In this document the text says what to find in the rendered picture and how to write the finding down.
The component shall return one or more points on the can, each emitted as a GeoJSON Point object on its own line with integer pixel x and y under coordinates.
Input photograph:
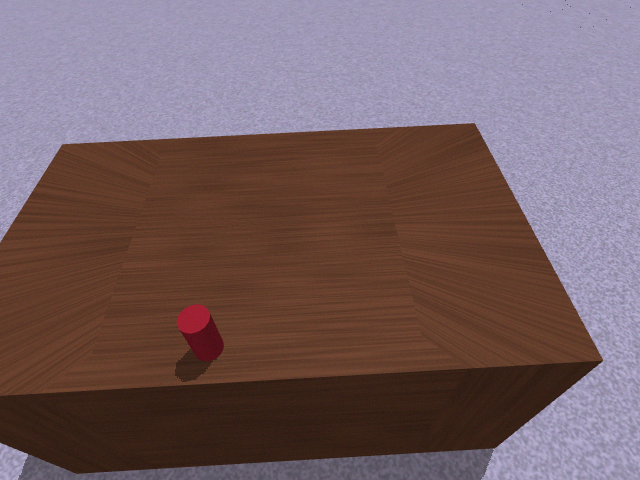
{"type": "Point", "coordinates": [198, 328]}

